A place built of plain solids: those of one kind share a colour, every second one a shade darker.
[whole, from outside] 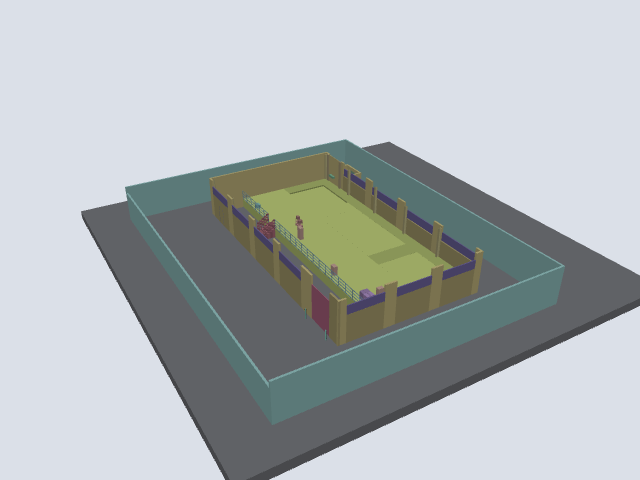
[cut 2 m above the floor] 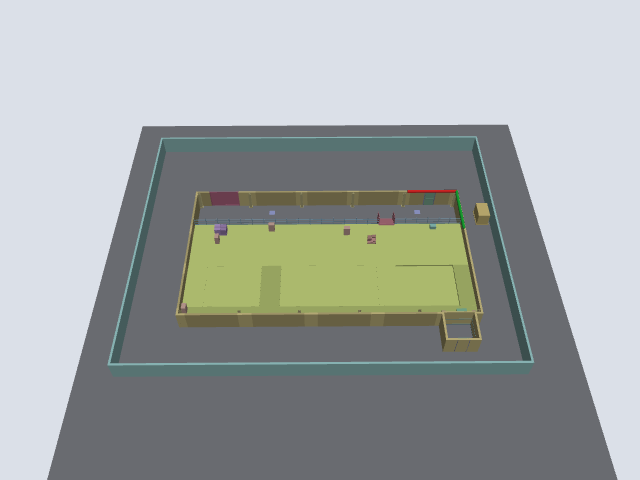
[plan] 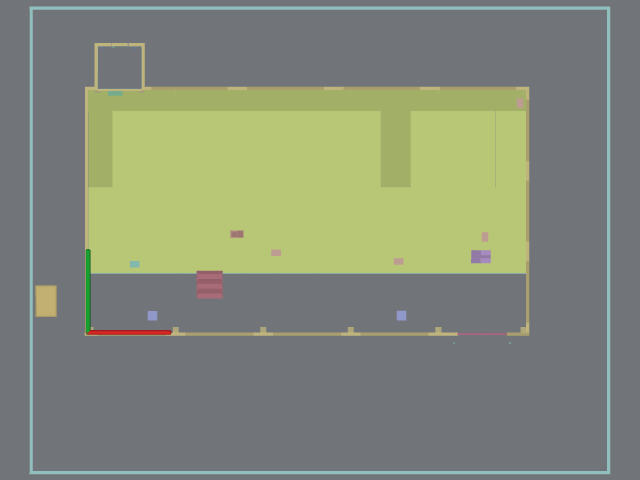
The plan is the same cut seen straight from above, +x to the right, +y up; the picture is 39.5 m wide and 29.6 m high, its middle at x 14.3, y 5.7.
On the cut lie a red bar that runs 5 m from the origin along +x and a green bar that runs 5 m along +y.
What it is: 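A works' hall with a row of sunk bays; one tall room; a strip of floor behind the doors, a deck 1.07 m over it that fills the rest, and 3 sunk grounds in the deck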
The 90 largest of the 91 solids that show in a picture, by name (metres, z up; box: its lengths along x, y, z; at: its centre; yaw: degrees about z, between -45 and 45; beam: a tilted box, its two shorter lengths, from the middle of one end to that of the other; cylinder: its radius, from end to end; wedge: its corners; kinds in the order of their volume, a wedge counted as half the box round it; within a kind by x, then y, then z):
{
 "raised_floor_bank_1": {"box": [1.5, 4.7, 1.12], "at": [0.75, 11.3, 0.51]},
 "raised_floor_bank_2": {"box": [5.55, 4.7, 0.96], "at": [4.28, 11.3, 0.43]},
 "raised_floor_bank_3": {"box": [1.85, 4.7, 1.12], "at": [7.97, 11.3, 0.51]},
 "raised_floor_bank_4": {"box": [9.15, 4.7, 1.12], "at": [13.47, 11.3, 0.51]},
 "raised_floor_bank_5": {"box": [27.0, 5.35, 1.12], "at": [13.5, 6.28, 0.51]},
 "raised_floor_bank_6": {"box": [27.0, 1.3, 1.12], "at": [13.5, 14.3, 0.51]},
 "raised_floor_bank_7": {"box": [1.85, 4.7, 1.12], "at": [18.98, 11.3, 0.51]},
 "raised_floor_bank_8": {"box": [5.2, 4.7, 1.12], "at": [22.5, 11.3, 0.51]},
 "raised_floor_bank_9": {"box": [1.9, 4.7, 1.12], "at": [26.05, 11.3, 0.51]},
 "yard_bound_1": {"box": [0.2, 28.85, 4.12], "at": [-3.51, 5.67, 2.01]},
 "yard_bound_2": {"box": [35.8, 0.2, 3.42], "at": [14.29, -8.65, 1.66]},
 "yard_bound_3": {"box": [35.8, 0.2, 4.12], "at": [14.29, 20.0, 2.01]},
 "yard_bound_4": {"box": [0.2, 28.85, 4.12], "at": [32.1, 5.67, 2.01]},
 "wall_1": {"box": [0.2, 15.35, 4.55], "at": [-0.1, 7.47, 2.23]},
 "wall_2": {"box": [0.81, 0.2, 4.55], "at": [0.2, -0.1, 2.23]},
 "wall_3": {"box": [0.2, 2.9, 2.55], "at": [0.5, 16.4, 1.23]},
 "wall_4": {"box": [2.82, 0.06, 4.55], "at": [1.95, 14.92, 2.23]},
 "wall_5": {"box": [2.7, 0.06, 2.55], "at": [1.95, 14.98, 1.23]},
 "wall_6": {"box": [3.1, 0.2, 2.55], "at": [1.95, 17.75, 1.23]},
 "wall_7": {"box": [4.21, 0.2, 2.95], "at": [2.7, -0.1, 1.43]},
 "wall_8": {"box": [0.2, 2.9, 2.55], "at": [3.4, 16.4, 1.23]},
 "wall_9": {"box": [0.61, 0.2, 4.55], "at": [3.6, 15.05, 2.23]},
 "wall_10": {"box": [1.21, 0.2, 4.55], "at": [5.4, -0.1, 2.23]},
 "wall_11": {"box": [4.71, 0.2, 2.95], "at": [6.25, 15.05, 1.43]},
 "wall_12": {"box": [4.21, 0.2, 2.95], "at": [8.1, -0.1, 1.43]},
 "wall_13": {"box": [1.21, 0.2, 4.55], "at": [9.2, 15.05, 2.23]},
 "wall_14": {"box": [1.21, 0.2, 4.55], "at": [10.8, -0.1, 2.23]},
 "wall_15": {"box": [4.76, 0.2, 2.95], "at": [12.18, 15.05, 1.43]},
 "wall_16": {"box": [4.21, 0.2, 2.95], "at": [13.5, -0.1, 1.43]},
 "wall_17": {"box": [1.21, 0.2, 4.55], "at": [15.15, 15.05, 2.23]},
 "wall_18": {"box": [1.21, 0.2, 4.55], "at": [16.2, -0.1, 2.23]},
 "wall_19": {"box": [4.71, 0.2, 2.95], "at": [18.1, 15.05, 1.43]},
 "wall_20": {"box": [4.21, 0.2, 2.95], "at": [18.9, -0.1, 1.43]},
 "wall_21": {"box": [1.26, 0.2, 4.55], "at": [21.07, 15.05, 2.23]},
 "wall_22": {"box": [1.81, 0.2, 4.55], "at": [21.9, -0.1, 2.23]},
 "wall_23": {"box": [4.71, 0.2, 2.95], "at": [24.05, 15.05, 1.43]},
 "wall_24": {"box": [1.41, 0.2, 4.55], "at": [26.5, -0.1, 2.23]},
 "wall_25": {"box": [0.81, 0.2, 4.55], "at": [26.8, 15.05, 2.23]},
 "wall_26": {"box": [0.2, 0.81, 4.55], "at": [27.1, 0.2, 2.23]},
 "wall_27": {"box": [0.2, 3.81, 2.95], "at": [27.1, 2.5, 1.43]},
 "wall_28": {"box": [0.2, 1.21, 4.55], "at": [27.1, 5.0, 2.23]},
 "wall_29": {"box": [0.2, 3.76, 2.95], "at": [27.1, 7.47, 1.43]},
 "wall_30": {"box": [0.2, 1.21, 4.55], "at": [27.1, 9.95, 2.23]},
 "wall_31": {"box": [0.2, 3.81, 2.95], "at": [27.1, 12.45, 1.43]},
 "wall_32": {"box": [0.2, 0.81, 4.55], "at": [27.1, 14.75, 2.23]},
 "beyond_oil_tank_1": {"box": [1.32, 1.96, 0.13], "at": [-2.59, 1.93, 0.01], "yaw": 0.3},
 "beyond_oil_tank_2": {"box": [1.17, 1.7, 1.35], "at": [-2.59, 1.93, 0.62], "yaw": 0.3},
 "beyond_oil_tank_3": {"box": [1.16, 1.8, 1.4], "at": [-2.59, 1.93, 0.64], "yaw": 0.3},
 "window_pane_1": {"box": [4.2, 0.1, 0.91], "at": [2.7, -0.15, 3.34]},
 "window_pane_2": {"box": [4.7, 0.1, 0.91], "at": [6.25, 15.1, 3.34]},
 "window_pane_3": {"box": [4.2, 0.1, 0.91], "at": [8.1, -0.15, 3.34]},
 "window_pane_4": {"box": [4.75, 0.1, 0.91], "at": [12.18, 15.1, 3.34]},
 "window_pane_5": {"box": [4.2, 0.1, 0.91], "at": [13.5, -0.15, 3.34]},
 "window_pane_6": {"box": [4.7, 0.1, 0.91], "at": [18.1, 15.1, 3.34]},
 "window_pane_7": {"box": [4.2, 0.1, 0.91], "at": [18.9, -0.15, 3.34]},
 "window_pane_8": {"box": [4.7, 0.1, 0.91], "at": [24.05, 15.1, 3.34]},
 "window_pane_9": {"box": [0.1, 3.8, 0.91], "at": [27.15, 2.5, 3.34]},
 "window_pane_10": {"box": [0.1, 3.75, 0.91], "at": [27.15, 7.47, 3.34]},
 "window_pane_11": {"box": [0.1, 3.8, 0.91], "at": [27.15, 12.45, 3.34]},
 "door_landing_1": {"box": [1.62, 0.32, 0.23], "at": [7.5, 2.26, 0.06]},
 "door_landing_2": {"box": [1.62, 0.32, 0.41], "at": [7.5, 2.56, 0.15]},
 "door_landing_3": {"box": [1.62, 0.32, 0.58], "at": [7.5, 2.86, 0.24]},
 "door_landing_4": {"box": [1.62, 0.32, 0.76], "at": [7.5, 3.16, 0.33]},
 "door_landing_5": {"box": [1.62, 0.32, 0.94], "at": [7.5, 3.46, 0.42]},
 "door_landing_6": {"box": [1.62, 0.21, 0.18], "at": [7.5, 3.7, 0.98]},
 "tote_stack_1": {"box": [0.6, 0.4, 1.32], "at": [11.6, 4.91, 1.73]},
 "tote_stack_2": {"box": [0.6, 0.4, 0.96], "at": [19.15, 4.37, 1.55]},
 "tote_stack_3": {"box": [0.4, 0.6, 1.08], "at": [24.47, 5.89, 1.61]},
 "tote_stack_4": {"box": [0.4, 0.6, 1.32], "at": [26.63, 14.14, 1.73]},
 "roller_shutter_1": {"box": [2.86, 0.06, 3.65], "at": [24.3, -0.12, 1.77]},
 "roller_shutter_2": {"box": [2.85, 0.1, 0.1], "at": [24.3, -0.1, 0.0]},
 "pier_1": {"box": [0.34, 0.17, 4.55], "at": [0.6, 14.87, 2.23]},
 "pier_2": {"box": [0.34, 0.17, 4.55], "at": [3.3, 14.87, 2.23]},
 "pallet_load_1": {"box": [0.6, 0.8, 0.32], "at": [23.92, 4.67, 1.7], "yaw": -2.3},
 "pallet_load_2": {"box": [1.17, 0.18, 0.86], "at": [24.22, 4.67, 1.45]},
 "pallet_load_3": {"box": [0.6, 0.8, 0.33], "at": [24.53, 4.66, 1.71], "yaw": 1.4},
 "deck_rail_1": {"box": [6.75, 0.024, 0.1], "at": [3.38, 3.63, 1.12]},
 "deck_rail_2": {"box": [6.75, 0.05, 0.05], "at": [3.38, 3.63, 1.77]},
 "deck_rail_3": {"box": [18.75, 0.024, 0.1], "at": [17.62, 3.63, 1.12]},
 "deck_rail_4": {"box": [18.75, 0.05, 0.05], "at": [17.62, 3.63, 1.46]},
 "deck_rail_5": {"box": [18.75, 0.05, 0.05], "at": [17.62, 3.63, 1.77]},
 "deck_rail_6": {"box": [18.75, 0.05, 0.05], "at": [17.62, 3.63, 2.1]},
 "carton_1": {"box": [0.6, 0.4, 0.4], "at": [2.88, 4.2, 1.27]},
 "door_leaf_1": {"box": [1.0, 0.044, 2.15], "at": [2.7, 0.0, 1.02]},
 "signing_shelf_1": {"box": [0.9, 0.3, 0.26], "at": [1.68, 14.74, 2.02]},
 "steel_column_1": {"box": [0.26, 0.014, 4.35], "at": [0.14, 14.69, 2.12]},
 "steel_column_2": {"box": [0.26, 0.014, 4.35], "at": [10.8, 14.69, 2.12]},
 "steel_column_3": {"box": [0.26, 0.014, 4.35], "at": [16.2, 14.69, 2.12]},
 "access_cover_1": {"box": [0.6, 0.6, 0.06], "at": [3.97, 1.03, -0.02]},
 "access_cover_2": {"box": [0.6, 0.6, 0.06], "at": [19.32, 1.04, -0.02]}
}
